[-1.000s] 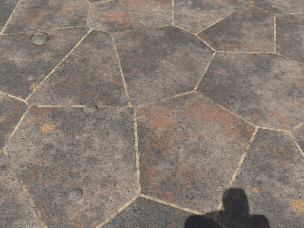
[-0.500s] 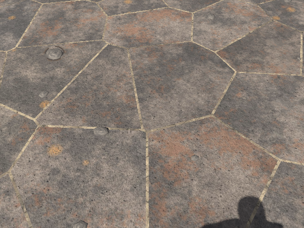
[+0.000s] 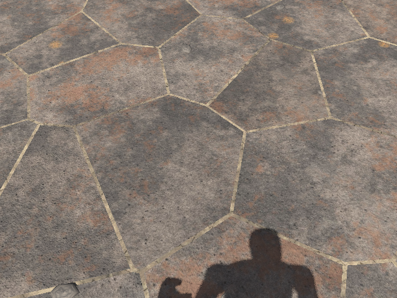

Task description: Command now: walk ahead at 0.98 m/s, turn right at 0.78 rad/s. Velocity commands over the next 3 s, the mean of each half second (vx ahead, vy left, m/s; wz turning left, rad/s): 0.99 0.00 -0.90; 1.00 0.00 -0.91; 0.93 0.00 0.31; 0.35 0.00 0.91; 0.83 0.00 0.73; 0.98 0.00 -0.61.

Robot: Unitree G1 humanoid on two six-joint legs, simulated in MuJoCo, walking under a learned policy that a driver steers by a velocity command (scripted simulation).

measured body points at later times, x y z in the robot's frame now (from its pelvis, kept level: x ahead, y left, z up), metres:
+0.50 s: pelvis +0.46 -0.02 +0.00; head +0.49 -0.04 +0.45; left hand +0.54 +0.26 -0.12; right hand +0.65 -0.30 -0.05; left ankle +0.72 +0.07 -0.69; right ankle +0.27 -0.01 -0.73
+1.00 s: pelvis +0.83 -0.22 -0.02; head +0.85 -0.25 +0.42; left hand +1.16 -0.32 -0.07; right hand +0.57 -0.30 -0.15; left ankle +0.74 +0.05 -0.71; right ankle +0.89 -0.37 -0.72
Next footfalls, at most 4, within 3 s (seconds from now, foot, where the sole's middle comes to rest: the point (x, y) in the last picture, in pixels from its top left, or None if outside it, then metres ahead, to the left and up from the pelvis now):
0.14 right None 0.31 -0.02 -0.77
0.56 left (193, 226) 0.76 0.03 -0.77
1.02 right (300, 188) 0.91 -0.40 -0.77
1.46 left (341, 121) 1.28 -0.67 -0.77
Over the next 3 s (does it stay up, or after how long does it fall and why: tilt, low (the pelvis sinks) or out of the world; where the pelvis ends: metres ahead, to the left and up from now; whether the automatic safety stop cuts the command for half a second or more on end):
stays up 2.02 -0.61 0.00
